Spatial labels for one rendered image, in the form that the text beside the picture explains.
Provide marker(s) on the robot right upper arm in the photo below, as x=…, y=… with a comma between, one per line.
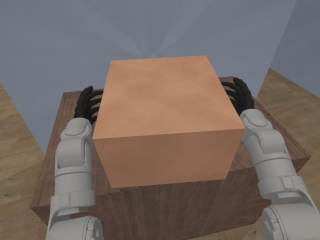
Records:
x=293, y=221

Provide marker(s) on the robot left hand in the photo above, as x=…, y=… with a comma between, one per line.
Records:
x=83, y=108

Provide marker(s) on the carton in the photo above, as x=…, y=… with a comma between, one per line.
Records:
x=164, y=121

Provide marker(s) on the left robot forearm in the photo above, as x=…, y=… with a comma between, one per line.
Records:
x=73, y=187

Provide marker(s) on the pedestal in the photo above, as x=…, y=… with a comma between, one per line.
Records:
x=174, y=211

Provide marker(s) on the robot left upper arm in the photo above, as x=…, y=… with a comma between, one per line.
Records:
x=81, y=228

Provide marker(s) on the robot right hand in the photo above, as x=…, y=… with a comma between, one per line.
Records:
x=242, y=95

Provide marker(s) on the right robot forearm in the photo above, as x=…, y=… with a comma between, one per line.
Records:
x=278, y=180

